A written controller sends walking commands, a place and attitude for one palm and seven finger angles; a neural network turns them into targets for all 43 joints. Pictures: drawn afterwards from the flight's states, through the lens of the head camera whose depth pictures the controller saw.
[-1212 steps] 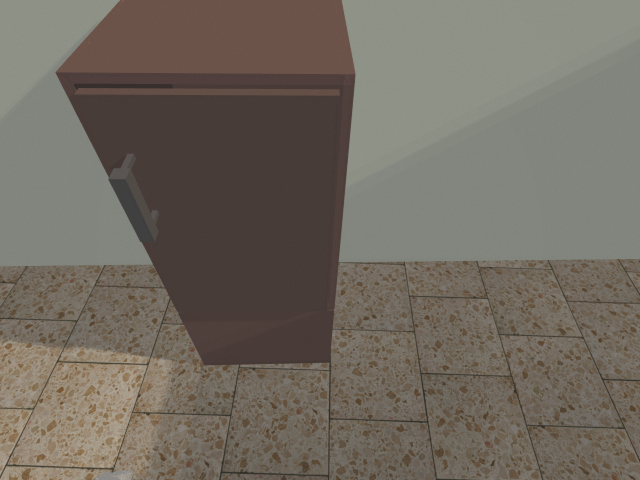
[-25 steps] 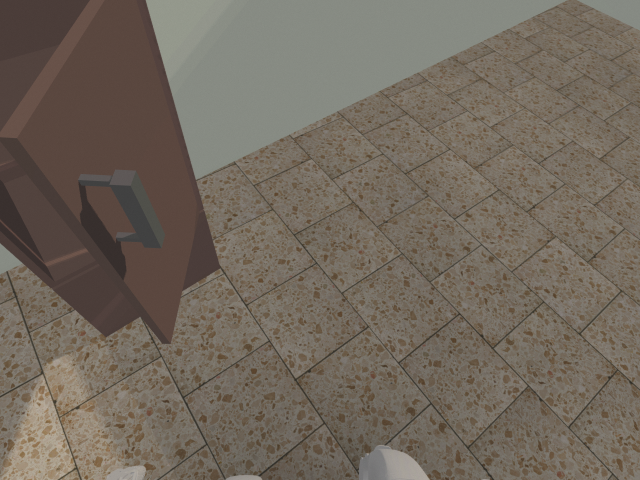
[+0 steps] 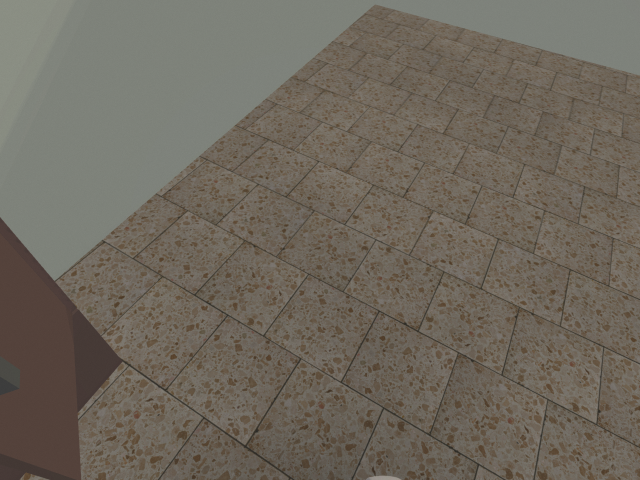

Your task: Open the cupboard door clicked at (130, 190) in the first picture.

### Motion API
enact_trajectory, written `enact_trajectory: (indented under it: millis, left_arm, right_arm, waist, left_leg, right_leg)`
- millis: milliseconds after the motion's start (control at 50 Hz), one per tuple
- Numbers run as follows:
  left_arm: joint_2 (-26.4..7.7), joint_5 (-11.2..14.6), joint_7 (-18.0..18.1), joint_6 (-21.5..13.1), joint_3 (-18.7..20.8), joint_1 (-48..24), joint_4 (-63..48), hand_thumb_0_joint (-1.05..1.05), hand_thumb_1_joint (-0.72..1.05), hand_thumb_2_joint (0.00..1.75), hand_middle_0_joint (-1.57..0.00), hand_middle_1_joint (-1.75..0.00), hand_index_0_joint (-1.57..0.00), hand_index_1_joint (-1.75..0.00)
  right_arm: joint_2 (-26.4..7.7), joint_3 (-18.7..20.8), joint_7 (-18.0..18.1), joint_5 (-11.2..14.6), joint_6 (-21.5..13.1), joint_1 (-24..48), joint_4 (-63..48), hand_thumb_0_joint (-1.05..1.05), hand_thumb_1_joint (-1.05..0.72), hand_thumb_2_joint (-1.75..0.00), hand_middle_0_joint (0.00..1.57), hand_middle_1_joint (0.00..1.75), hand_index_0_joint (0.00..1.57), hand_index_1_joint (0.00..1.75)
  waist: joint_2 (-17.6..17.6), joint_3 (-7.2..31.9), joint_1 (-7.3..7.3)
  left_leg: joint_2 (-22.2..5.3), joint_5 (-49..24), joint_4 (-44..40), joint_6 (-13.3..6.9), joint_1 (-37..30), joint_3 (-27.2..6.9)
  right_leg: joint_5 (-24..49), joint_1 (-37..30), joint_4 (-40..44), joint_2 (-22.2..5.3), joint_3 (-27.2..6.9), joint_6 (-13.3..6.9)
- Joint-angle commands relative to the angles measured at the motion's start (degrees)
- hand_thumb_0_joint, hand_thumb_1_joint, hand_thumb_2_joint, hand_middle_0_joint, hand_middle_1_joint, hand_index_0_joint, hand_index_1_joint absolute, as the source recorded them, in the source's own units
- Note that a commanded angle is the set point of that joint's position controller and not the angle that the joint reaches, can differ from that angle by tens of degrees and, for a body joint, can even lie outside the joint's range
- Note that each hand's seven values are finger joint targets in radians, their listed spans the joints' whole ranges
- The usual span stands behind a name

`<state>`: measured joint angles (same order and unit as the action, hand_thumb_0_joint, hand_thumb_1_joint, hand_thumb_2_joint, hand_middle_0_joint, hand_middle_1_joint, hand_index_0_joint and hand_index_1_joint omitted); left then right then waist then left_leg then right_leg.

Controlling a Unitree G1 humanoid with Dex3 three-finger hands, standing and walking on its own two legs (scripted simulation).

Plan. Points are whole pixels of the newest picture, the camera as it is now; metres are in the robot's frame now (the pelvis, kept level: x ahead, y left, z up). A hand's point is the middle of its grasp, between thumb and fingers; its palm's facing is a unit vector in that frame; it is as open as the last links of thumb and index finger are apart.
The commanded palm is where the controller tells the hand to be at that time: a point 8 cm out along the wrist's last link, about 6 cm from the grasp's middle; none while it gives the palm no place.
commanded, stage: walk to a spot facing it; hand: left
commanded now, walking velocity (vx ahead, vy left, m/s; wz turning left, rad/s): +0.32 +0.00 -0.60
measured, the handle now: out of the picture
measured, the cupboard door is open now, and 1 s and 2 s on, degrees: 50 50 50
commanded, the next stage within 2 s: turn to face it in 1.70 s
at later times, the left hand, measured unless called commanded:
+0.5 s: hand (290, 345) +0.35 +0.05 -0.16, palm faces -0.29 -0.94 -0.17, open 7.3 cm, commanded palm none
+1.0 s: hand (285, 321) +0.40 +0.06 -0.18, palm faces -0.26 -0.96 -0.12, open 7.4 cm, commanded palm none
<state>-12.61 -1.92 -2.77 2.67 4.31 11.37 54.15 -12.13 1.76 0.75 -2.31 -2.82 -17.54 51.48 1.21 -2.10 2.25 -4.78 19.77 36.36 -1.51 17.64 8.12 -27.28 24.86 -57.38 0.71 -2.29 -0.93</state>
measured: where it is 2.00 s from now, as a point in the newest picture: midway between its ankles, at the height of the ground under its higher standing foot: (399, 303)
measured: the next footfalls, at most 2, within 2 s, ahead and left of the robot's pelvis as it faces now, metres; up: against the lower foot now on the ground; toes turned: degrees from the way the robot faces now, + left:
right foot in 0.40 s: +0.24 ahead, -0.16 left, +0.00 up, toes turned -20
left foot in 0.90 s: +0.53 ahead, -0.05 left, +0.00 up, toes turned -13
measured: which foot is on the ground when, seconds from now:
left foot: down 0.00-0.40, up 0.42-0.88, down 0.90-1.00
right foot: up 0.00-0.38, down 0.40-0.90, up 0.92-1.00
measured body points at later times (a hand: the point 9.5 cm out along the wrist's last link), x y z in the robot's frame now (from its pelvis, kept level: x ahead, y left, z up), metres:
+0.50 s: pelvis +0.17 -0.08 -0.01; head +0.23 -0.10 +0.44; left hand +0.37 +0.10 -0.15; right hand +0.03 -0.26 -0.15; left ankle +0.10 +0.09 -0.63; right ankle +0.20 -0.14 -0.73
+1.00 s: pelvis +0.41 -0.11 +0.00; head +0.43 -0.10 +0.45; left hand +0.42 +0.11 -0.17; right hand +0.46 -0.37 -0.12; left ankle +0.49 -0.04 -0.73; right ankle +0.27 -0.17 -0.63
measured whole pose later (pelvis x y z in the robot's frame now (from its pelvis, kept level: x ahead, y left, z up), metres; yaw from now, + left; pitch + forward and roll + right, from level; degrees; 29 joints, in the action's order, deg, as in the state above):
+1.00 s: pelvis +0.41 -0.11 +0.00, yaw -22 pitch -1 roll +0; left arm -8.6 -1.2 -1.0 -1.8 2.9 22.5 64.8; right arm -8.5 1.6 0.3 -1.8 -4.4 -5.7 54.0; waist 2.5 -3.4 -2.8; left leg -2.3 14.1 33.8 -2.8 19.0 8.9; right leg -23.6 20.6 -69.3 0.0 1.3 -2.3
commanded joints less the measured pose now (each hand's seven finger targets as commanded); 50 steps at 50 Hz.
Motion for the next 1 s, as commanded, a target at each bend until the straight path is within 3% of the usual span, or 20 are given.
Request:
enact_trajectory:
  millis: [0,60,220,260,300,340,360,380,400,420,500,740,780,820,840,860,880,900,940,980]
  left_arm:
    - [-2.2,-0.4,-1.4,-3.1,0.6,-8.2,-7.5,0.00,0.90,0.90,-0.20,-0.30,-0.20,-0.30]
    - [0.0,0.1,-1.4,-2.5,-0.2,-7.7,-6.3,0.00,0.90,0.90,-0.20,-0.30,-0.20,-0.30]
    - [1.6,0.2,-1.3,-2.7,-1.0,-18.3,-7.8,0.00,0.90,0.90,-0.20,-0.30,-0.20,-0.30]
    - [0.8,0.2,-1.0,-2.9,-0.8,-17.0,-7.3,0.00,0.90,0.90,-0.20,-0.30,-0.20,-0.30]
    - [-0.4,0.4,-0.6,-3.4,-0.3,-11.2,-5.7,0.00,0.90,0.90,-0.20,-0.30,-0.20,-0.30]
    - [-4.9,0.2,0.3,-4.7,1.3,7.6,0.1,0.00,0.90,0.90,-0.20,-0.30,-0.20,-0.30]
    - [-11.8,0.2,1.4,-5.2,3.2,16.0,2.3,0.00,0.90,0.90,-0.20,-0.30,-0.20,-0.30]
    - [-15.5,1.7,2.0,-4.8,3.7,17.0,3.0,0.00,0.90,0.90,-0.20,-0.30,-0.20,-0.30]
    - [-14.1,1.8,2.5,-4.8,3.1,12.3,1.5,0.00,0.90,0.90,-0.20,-0.30,-0.20,-0.30]
    - [-10.4,1.8,2.7,-4.8,2.1,6.7,0.5,0.00,0.90,0.90,-0.20,-0.30,-0.20,-0.30]
    - [-4.2,0.7,2.9,-6.3,0.3,0.3,-0.3,0.00,0.90,0.90,-0.20,-0.30,-0.20,-0.30]
    - [-4.3,0.8,3.3,-8.0,-0.6,13.4,6.1,0.00,0.90,0.90,-0.20,-0.30,-0.20,-0.30]
    - [-5.4,1.0,3.4,-7.9,-0.5,13.5,6.5,0.00,0.90,0.90,-0.20,-0.30,-0.20,-0.30]
    - [-5.5,1.3,3.4,-7.9,-0.4,12.4,6.7,0.00,0.90,0.90,-0.20,-0.30,-0.20,-0.30]
    - [-4.8,1.3,3.4,-7.9,-0.4,11.8,6.6,0.00,0.90,0.90,-0.20,-0.30,-0.20,-0.30]
    - [-2.7,1.8,3.1,-7.9,-0.6,13.1,5.1,0.00,0.90,0.90,-0.20,-0.30,-0.20,-0.30]
    - [-1.7,1.8,2.7,-8.5,-1.1,11.8,3.4,0.00,0.90,0.90,-0.20,-0.30,-0.20,-0.30]
    - [-3.0,1.2,3.0,-8.1,-0.7,8.8,3.2,0.00,0.90,0.90,-0.20,-0.30,-0.20,-0.30]
    - [-1.5,0.5,2.0,-7.0,-0.4,5.7,3.3,0.00,0.90,0.90,-0.20,-0.30,-0.20,-0.30]
    - [1.3,0.0,1.2,-5.3,-0.5,7.8,3.9,0.00,0.90,0.90,-0.20,-0.30,-0.20,-0.30]
  right_arm:
    - [-8.0,1.2,1.1,0.4,-1.5,-7.7,0.0,0.00,-0.90,-0.90,0.20,0.30,0.20,0.30]
    - [-5.9,0.5,1.5,0.8,-2.1,-12.3,2.6,0.00,-0.90,-0.90,0.20,0.30,0.20,0.30]
    - [-4.5,0.4,1.3,0.0,-1.4,-17.4,6.5,0.00,-0.90,-0.90,0.20,0.30,0.20,0.30]
    - [-5.1,0.6,1.3,0.0,-1.2,-17.1,7.3,0.00,-0.90,-0.90,0.20,0.30,0.20,0.30]
    - [-6.7,0.8,1.3,0.2,-1.0,-15.5,7.4,0.00,-0.90,-0.90,0.20,0.30,0.20,0.30]
    - [-7.5,1.1,0.6,1.3,-0.9,-10.2,6.0,0.00,-0.90,-0.90,0.20,0.30,0.20,0.30]
    - [-3.5,0.5,0.2,2.6,-1.1,-10.0,4.0,0.00,-0.90,-0.90,0.20,0.30,0.20,0.30]
    - [-2.5,0.8,0.4,2.7,-0.8,-5.6,1.7,0.00,-0.90,-0.90,0.20,0.30,0.20,0.30]
    - [-3.5,1.7,0.3,2.0,-0.6,-3.7,1.8,0.00,-0.90,-0.90,0.20,0.30,0.20,0.30]
    - [-2.6,2.0,0.4,1.7,-0.3,-2.8,2.2,0.00,-0.90,-0.90,0.20,0.30,0.20,0.30]
    - [0.1,1.7,-0.3,0.5,1.9,-7.3,6.0,0.00,-0.90,-0.90,0.20,0.30,0.20,0.30]
    - [-0.7,1.3,-2.1,1.1,0.1,16.4,-1.4,0.00,-0.90,-0.90,0.20,0.30,0.20,0.30]
    - [-1.2,1.3,-2.1,1.2,-0.2,16.6,-1.3,0.00,-0.90,-0.90,0.20,0.30,0.20,0.30]
    - [-2.7,1.6,-1.2,0.8,-0.6,9.4,1.6,0.00,-0.90,-0.90,0.20,0.30,0.20,0.30]
    - [-5.1,2.4,-0.7,0.6,-0.9,1.4,4.1,0.00,-0.90,-0.90,0.20,0.30,0.20,0.30]
    - [-11.2,3.8,0.0,-0.5,-1.2,-8.0,6.0,0.00,-0.90,-0.90,0.20,0.30,0.20,0.30]
    - [-14.1,4.2,0.1,-0.1,-0.7,-13.5,7.1,0.00,-0.90,-0.90,0.20,0.30,0.20,0.30]
    - [-12.4,3.7,0.2,0.6,-0.5,-10.1,6.7,0.00,-0.90,-0.90,0.20,0.30,0.20,0.30]
    - [-6.6,2.4,0.3,0.6,-1.0,-1.5,4.1,0.00,-0.90,-0.90,0.20,0.30,0.20,0.30]
    - [-4.1,1.6,0.5,0.7,-1.8,-0.1,4.6,0.00,-0.90,-0.90,0.20,0.30,0.20,0.30]
  waist:
    - [-8.7,-3.6,-0.18]
    - [-9.5,0.2,0.23]
    - [-9.4,-5.1,3.04]
    - [-10.9,-4.1,1.95]
    - [-10.1,-0.5,-1.24]
    - [-5.4,8.6,-10.33]
    - [7.3,15.5,-12.91]
    - [10.2,14.3,-12.06]
    - [7.2,9.3,-9.95]
    - [5.1,4.2,-6.27]
    - [3.3,0.3,0.69]
    - [3.8,-1.2,-4.71]
    - [4.3,-1.0,-3.86]
    - [4.1,1.4,0.13]
    - [1.3,4.8,3.56]
    - [-9.3,12.0,6.54]
    - [-15.6,14.3,6.73]
    - [-9.4,10.8,5.32]
    - [-7.6,-0.9,1.28]
    - [-8.0,-2.0,-1.67]
  left_leg:
    - [-15.7,-3.2,-25.3,-2.4,-12.8,-14.5]
    - [-13.4,-24.1,-21.2,-1.7,-18.3,-3.6]
    - [-15.2,-27.9,-22.5,-3.1,-18.2,3.8]
    - [-15.9,-35.9,-19.9,-3.0,-19.0,5.8]
    - [-16.4,-48.7,-12.3,-2.5,-19.2,6.6]
    - [-12.5,-47.2,9.6,0.7,-7.2,9.2]
    - [-4.9,-6.4,29.1,3.5,12.4,8.9]
    - [0.3,16.9,44.8,4.4,23.1,1.3]
    - [-2.4,9.4,47.5,3.6,24.4,-6.5]
    - [-4.8,3.1,45.9,3.7,23.5,-7.8]
    - [-5.7,-3.9,30.3,4.7,13.0,-6.3]
    - [-0.9,-7.3,4.6,3.6,17.7,-4.2]
    - [1.5,-6.5,0.1,2.6,12.3,-2.5]
    - [4.8,-9.0,-6.0,1.1,-1.6,0.3]
    - [2.3,-12.9,-8.2,-0.7,-17.0,-3.0]
    - [-13.0,-14.5,-8.8,-7.3,-32.5,-22.3]
    - [-24.8,-20.8,-15.6,-13.6,-35.4,-35.3]
    - [-24.6,-11.9,-18.6,-13.3,-26.9,-34.3]
    - [-19.5,0.3,-24.0,-8.8,-11.0,-25.7]
    - [-15.2,-3.3,-26.1,-6.2,-5.8,-16.4]
  right_leg:
    - [12.3,20.7,-15.0,-6.0,2.0,1.5]
    - [15.0,20.0,-11.9,-5.1,4.2,1.6]
    - [16.6,13.4,12.7,-4.4,9.6,-0.3]
    - [14.6,8.6,15.7,-2.8,10.7,-1.9]
    - [11.1,-1.2,18.5,-0.4,12.0,-4.0]
    - [15.9,-28.8,25.1,0.2,10.6,-6.6]
    - [15.4,-46.3,29.8,-16.7,-12.9,-12.2]
    - [23.7,-44.6,38.8,-26.4,-30.9,-16.4]
    - [17.2,-34.6,41.3,-25.1,-26.9,-15.1]
    - [13.0,-25.6,42.8,-22.5,-22.1,-12.9]
    - [17.1,-9.2,46.4,-13.5,-6.0,-9.5]
    - [43.4,-27.8,41.4,-13.9,-7.6,-9.9]
    - [48.7,-27.5,38.9,-13.4,-6.2,-9.1]
    - [57.3,-23.3,30.3,-10.9,-3.2,-6.9]
    - [52.0,-13.7,20.1,-9.2,-2.5,-5.0]
    - [31.2,1.4,3.7,-3.1,1.9,-2.1]
    - [-3.0,9.0,-14.1,1.8,3.9,-1.7]
    - [-2.9,11.8,-20.4,-1.2,0.3,-2.0]
    - [5.7,13.5,-20.5,-5.9,-0.4,-1.0]
    - [10.0,10.5,-14.8,-6.7,0.7,-0.2]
